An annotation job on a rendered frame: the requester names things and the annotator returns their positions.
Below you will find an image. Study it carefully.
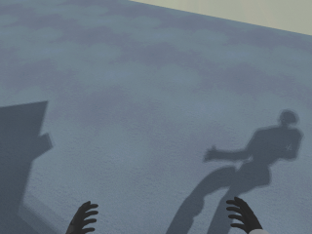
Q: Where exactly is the right robot hand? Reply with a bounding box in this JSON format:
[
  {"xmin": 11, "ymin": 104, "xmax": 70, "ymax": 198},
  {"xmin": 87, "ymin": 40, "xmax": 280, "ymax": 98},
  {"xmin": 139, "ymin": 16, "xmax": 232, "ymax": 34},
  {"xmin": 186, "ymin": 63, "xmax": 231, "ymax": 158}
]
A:
[{"xmin": 226, "ymin": 196, "xmax": 263, "ymax": 234}]

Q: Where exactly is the left robot hand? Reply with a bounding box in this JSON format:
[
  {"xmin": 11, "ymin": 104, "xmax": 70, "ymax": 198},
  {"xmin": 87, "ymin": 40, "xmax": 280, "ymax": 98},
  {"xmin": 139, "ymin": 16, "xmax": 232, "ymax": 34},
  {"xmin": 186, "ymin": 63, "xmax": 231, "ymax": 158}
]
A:
[{"xmin": 65, "ymin": 201, "xmax": 98, "ymax": 234}]

